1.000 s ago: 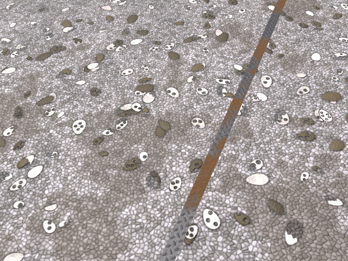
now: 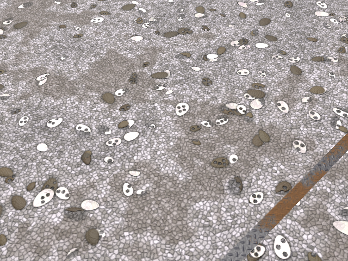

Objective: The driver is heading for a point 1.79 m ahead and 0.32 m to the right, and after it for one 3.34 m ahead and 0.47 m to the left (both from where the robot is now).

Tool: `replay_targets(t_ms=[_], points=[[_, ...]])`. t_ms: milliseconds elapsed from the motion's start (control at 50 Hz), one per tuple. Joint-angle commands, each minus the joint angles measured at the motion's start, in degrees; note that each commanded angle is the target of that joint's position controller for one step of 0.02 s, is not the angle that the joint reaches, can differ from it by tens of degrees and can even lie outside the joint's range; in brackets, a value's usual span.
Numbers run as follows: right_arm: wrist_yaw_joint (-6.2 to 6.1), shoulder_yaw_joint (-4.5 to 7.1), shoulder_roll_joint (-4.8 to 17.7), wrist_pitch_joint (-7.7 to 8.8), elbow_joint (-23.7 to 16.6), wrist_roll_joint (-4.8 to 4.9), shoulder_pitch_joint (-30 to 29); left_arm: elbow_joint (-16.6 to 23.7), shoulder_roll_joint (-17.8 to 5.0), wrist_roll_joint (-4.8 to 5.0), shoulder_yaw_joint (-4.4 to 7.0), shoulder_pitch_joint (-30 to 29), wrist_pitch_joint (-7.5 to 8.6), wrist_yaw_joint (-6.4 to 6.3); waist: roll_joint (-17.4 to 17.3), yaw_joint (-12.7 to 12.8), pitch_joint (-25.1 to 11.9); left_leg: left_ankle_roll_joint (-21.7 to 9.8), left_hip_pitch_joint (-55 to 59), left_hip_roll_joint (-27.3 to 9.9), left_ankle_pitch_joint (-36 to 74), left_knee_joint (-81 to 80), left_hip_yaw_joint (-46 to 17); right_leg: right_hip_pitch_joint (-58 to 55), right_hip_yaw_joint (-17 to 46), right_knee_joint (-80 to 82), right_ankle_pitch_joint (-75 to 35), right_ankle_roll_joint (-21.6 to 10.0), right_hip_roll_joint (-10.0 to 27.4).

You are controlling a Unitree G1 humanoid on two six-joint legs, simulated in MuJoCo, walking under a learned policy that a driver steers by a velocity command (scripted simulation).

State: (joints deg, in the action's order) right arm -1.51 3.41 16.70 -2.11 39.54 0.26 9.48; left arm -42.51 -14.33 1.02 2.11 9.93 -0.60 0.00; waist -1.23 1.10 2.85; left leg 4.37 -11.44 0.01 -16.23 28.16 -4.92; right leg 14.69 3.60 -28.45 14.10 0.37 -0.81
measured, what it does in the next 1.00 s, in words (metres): steps on the spot, turning right: right foot, then left foot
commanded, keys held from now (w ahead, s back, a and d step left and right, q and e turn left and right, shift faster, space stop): e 0.54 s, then no key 0.10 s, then w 0.08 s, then w+q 0.28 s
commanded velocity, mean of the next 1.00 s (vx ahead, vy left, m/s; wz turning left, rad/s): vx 0.09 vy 0.00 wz -0.27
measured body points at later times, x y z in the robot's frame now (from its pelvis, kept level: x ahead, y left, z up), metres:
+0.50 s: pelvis -0.03 -0.03 +0.00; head +0.01 -0.08 +0.45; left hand +0.18 +0.21 -0.08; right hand +0.06 -0.36 -0.11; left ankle -0.01 +0.13 -0.65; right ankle -0.03 -0.11 -0.74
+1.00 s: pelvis +0.05 -0.02 +0.01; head +0.07 +0.00 +0.46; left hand +0.29 +0.18 -0.09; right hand +0.01 -0.30 -0.10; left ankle +0.04 +0.09 -0.74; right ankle +0.02 -0.15 -0.68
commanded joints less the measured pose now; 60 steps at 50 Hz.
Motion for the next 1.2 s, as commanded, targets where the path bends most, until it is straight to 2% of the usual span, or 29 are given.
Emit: replay_targets(t_ms=[20, 40, 80, 120, 140, 180, 220, 280, 300, 320, 340, 360, 380, 400, 420, 460, 640, 720, 760, 820, 840, 860, 880, 900, 920, 1000, 1080, 1140, 1200], points=[[-0.99, 2.86, 10.01, 0.89, -3.28, -0.67, 3.53, 4.20, -10.86, -0.15, 2.74, -1.04, 1.20, -0.10, 5.24, -1.09, -8.20, -4.24, 10.56, -4.87, 18.28, -5.26, -1.69, 1.37, 11.34, 2.34, -16.29, -5.43, 7.95], [-0.99, 3.94, 12.83, 0.48, -1.83, -0.95, 3.56, 5.17, -8.07, 0.02, 2.17, -1.15, 1.69, 0.06, -6.30, 0.53, -7.98, -8.47, 9.20, -7.92, 16.91, -4.04, -4.19, 5.40, 3.48, -1.43, -5.23, -2.32, 1.83], [-0.72, 3.31, 9.40, 0.55, -2.85, -1.41, 1.83, 5.31, -9.34, 0.00, 2.54, -3.11, 1.46, 0.08, -9.54, -1.55, -5.02, -13.94, 6.15, -13.89, 14.71, -7.96, -10.10, 9.54, -1.23, -10.37, 5.51, 0.50, -0.45], [-1.14, 2.99, 8.74, 1.38, -3.51, -1.34, 0.64, 5.70, -9.77, 0.11, 3.24, -2.76, 0.41, -0.02, -11.16, -2.22, -3.57, -17.35, 5.95, -18.75, 24.24, -8.08, -12.71, 13.99, -1.60, -22.63, 17.82, 0.97, 0.71], [-1.29, 2.89, 8.80, 1.93, -3.29, -1.18, 0.87, 5.94, -9.43, 0.23, 3.45, -2.38, -0.12, 0.11, -9.61, -2.01, -3.23, -18.33, 6.55, -20.32, 29.47, -7.57, -12.32, 16.13, -0.65, -26.96, 20.78, 1.23, 2.00], [-1.26, 3.25, 9.51, 2.26, -2.88, -0.38, -0.86, 6.14, -8.07, 0.35, 3.15, -1.81, -0.95, 0.45, -7.11, -1.28, -3.03, -16.96, 6.66, -18.64, 32.27, -6.55, -7.65, 15.88, -1.58, -25.73, 18.15, 1.87, 3.27], [-1.16, 3.55, 10.21, 1.74, -2.90, -0.10, -2.46, 6.68, -7.39, 0.40, 2.77, -1.88, -1.34, 1.07, -7.90, -1.55, -4.18, -15.69, 5.24, -16.78, 33.01, -5.80, -3.27, 11.25, -4.14, -21.00, 13.66, 2.20, 3.12], [-0.93, 3.70, 10.65, 1.16, -2.51, 0.73, -2.83, 7.29, -8.46, 0.67, 3.32, 0.18, -1.94, 2.00, -8.27, -0.80, -5.85, -13.82, 4.32, -15.93, 29.67, -2.29, 0.36, 4.24, -7.51, -10.08, 6.11, 0.96, 1.36], [-0.85, 3.59, 10.38, 1.20, -2.32, 1.30, -3.16, 6.68, -8.66, 0.43, 3.66, 2.47, -2.13, 1.98, -7.30, 0.43, -6.37, -12.17, 2.45, -15.06, 25.99, 0.66, 2.12, -0.23, -8.93, -3.79, 0.63, -0.22, -0.14], [-0.57, 3.25, 8.89, 1.51, -1.10, 1.27, -0.17, 6.49, -10.01, -0.04, 4.32, 4.12, -2.19, 1.41, -3.19, 0.64, -6.76, -8.86, -1.47, -12.51, 17.56, 6.65, 5.27, -6.08, -6.36, 2.22, -6.37, -1.98, -0.76], [-0.30, 2.36, 5.82, 1.74, -1.66, -1.16, 1.77, 7.70, -16.62, -0.03, 5.93, 5.34, -2.03, 0.33, 12.16, -0.65, -6.85, -2.69, -14.80, -6.46, -3.65, 22.27, 11.07, -15.05, 11.60, 6.33, -26.55, -6.87, 10.91], [-0.87, 1.71, 4.87, 1.86, -5.33, -1.79, -4.66, 9.00, -19.94, -2.14, 5.95, 6.73, -0.84, 0.94, 18.88, 2.14, -8.41, -0.45, -24.30, 1.69, -25.13, 34.73, 4.99, -12.59, 30.51, 9.08, -35.21, -19.89, 23.32], [-1.18, 2.53, 7.56, 1.77, -5.02, -0.82, -5.34, 9.30, -17.62, -2.75, 5.21, 6.30, 0.47, 1.39, 10.85, 2.99, -9.13, -0.59, -25.17, 0.01, -24.65, 41.91, -0.15, -11.89, 28.79, 10.27, -29.60, -21.79, 22.86], [-1.23, 2.84, 8.24, 1.58, -4.51, -0.09, -4.76, 9.20, -15.95, -2.24, 4.64, 3.85, 1.25, 1.21, 8.74, 1.15, -6.70, -1.29, -25.44, -1.12, -19.62, 42.68, -0.74, -9.75, 23.40, 9.92, -24.34, -18.78, 19.59], [-1.59, 3.21, 8.55, 1.43, -3.16, -0.31, -3.54, 9.29, -15.00, -1.20, 4.53, 1.26, 1.30, 0.72, 5.72, -0.11, -5.18, -1.29, -25.46, -2.05, -14.57, 40.30, -0.76, -8.73, 19.65, 9.84, -18.57, -15.41, 16.17], [-1.75, 3.44, 8.54, 1.38, -2.57, -0.76, -3.09, 9.82, -13.63, -0.37, 3.71, -0.91, 0.76, -0.33, 6.93, -1.09, -5.01, -0.38, -22.54, -1.63, -7.92, 38.14, -0.57, -6.42, 16.52, 9.97, -19.16, -13.11, 12.79], [-0.65, 2.10, 5.58, 2.11, -1.91, 0.00, -3.78, 10.07, -12.65, -1.08, 3.34, 0.35, -0.45, -1.75, 9.18, 0.73, -6.07, 1.73, -16.04, -0.65, -3.01, 19.94, 0.12, -6.56, 16.92, 9.86, -10.12, -13.46, 10.61], [0.63, 1.72, 6.12, 3.53, -2.36, 0.56, -4.13, 8.79, -12.63, -0.90, 2.91, 1.85, -0.53, -1.09, 10.97, 2.18, -3.91, -0.14, -11.67, -0.19, -5.48, 12.26, 2.65, -2.85, 21.63, 13.57, 14.79, -14.07, 10.39], [1.42, 1.35, 5.85, 4.72, -1.63, 1.04, -2.92, 7.93, -12.49, -0.82, 2.56, 2.35, -0.27, -0.83, 10.47, 2.06, -3.06, -1.96, -9.02, -0.28, -5.28, 7.67, 4.12, -2.61, 22.32, 13.84, 18.60, -13.68, 11.07], [2.11, 0.76, 4.41, 6.46, 0.92, 1.24, 1.49, 7.12, -11.21, -0.85, 1.74, 1.83, 0.52, -0.55, 7.27, -0.83, -2.02, -6.02, 1.74, 0.85, 0.63, -3.83, 5.31, 2.86, 19.23, 10.85, 20.51, -11.23, 8.98], [1.98, 0.80, 5.23, 6.91, 1.65, 1.06, 4.35, 7.38, -9.23, -1.21, 1.05, 0.95, 1.12, -0.46, 5.61, -2.01, -2.39, -7.77, 5.97, -2.15, -0.96, -5.63, 0.72, 5.85, 16.52, 6.35, 18.49, -9.27, 7.15], [1.73, 1.04, 7.78, 7.16, 2.60, 0.77, 9.63, 8.24, -5.94, -1.81, 0.07, -0.30, 1.83, -0.26, -2.54, -3.02, -3.94, -11.32, 11.37, -10.89, -5.19, -10.60, -11.65, 11.45, 8.24, -7.86, 15.50, -5.85, 2.20], [2.34, 2.85, 14.53, 7.12, 3.58, -0.22, 11.82, 11.34, -7.74, -0.84, 0.93, -2.88, 3.10, -0.48, -12.84, -2.58, 0.71, -19.34, 11.64, -19.26, -15.87, -17.22, -30.57, 24.17, -1.80, -16.88, 16.73, -2.81, -3.84], [2.61, 2.49, 12.29, 7.52, 3.27, -0.18, 12.27, 11.45, -11.77, 0.09, 2.13, -5.64, 4.19, -0.80, -9.41, -4.69, 4.63, -22.32, 11.06, -21.40, -18.90, -19.52, -36.06, 29.55, 0.71, -24.22, 19.36, -1.90, -1.05], [2.36, 1.73, 10.00, 7.76, 3.12, 0.15, 11.49, 10.97, -12.22, 0.55, 2.50, -4.99, 5.03, -0.31, -7.50, -3.80, 4.95, -20.92, 12.70, -19.60, -18.15, -19.04, -32.27, 31.91, 2.05, -27.00, 14.78, -2.01, 1.02], [1.16, 1.09, 7.78, 6.73, 2.86, 0.82, 13.58, 10.84, -8.47, -1.00, 2.11, -7.81, 6.76, 1.39, -5.34, -4.78, 1.44, -17.01, 16.69, -11.86, 0.78, -18.53, -19.23, 30.83, -0.53, -21.91, 1.92, 0.08, 2.05], [0.02, 1.51, 8.82, 5.22, 2.41, 0.83, 13.95, 11.45, -4.59, -0.69, 0.99, -12.11, 7.07, 2.21, -6.69, -5.93, 1.02, -15.64, 7.47, -7.84, 8.99, -17.32, -12.23, 18.67, -3.21, -8.38, -6.22, 2.90, -0.65], [-0.07, 2.14, 10.46, 4.76, 2.35, 1.41, 15.16, 11.90, -6.28, 0.10, 1.55, -13.32, 7.17, 2.24, -7.22, -5.93, 1.10, -14.97, 2.82, -9.02, 8.42, -16.02, -14.38, 10.89, -2.60, -3.04, -9.37, 3.08, -1.51], [-0.05, 2.53, 10.84, 4.70, 1.75, 1.81, 13.28, 11.14, -9.34, 0.76, 2.89, -8.71, 7.37, 1.62, -8.33, -2.12, 0.15, -12.88, 2.17, -10.66, 10.98, -12.60, -17.11, 3.06, -1.13, 0.35, -8.88, 1.10, -0.43]])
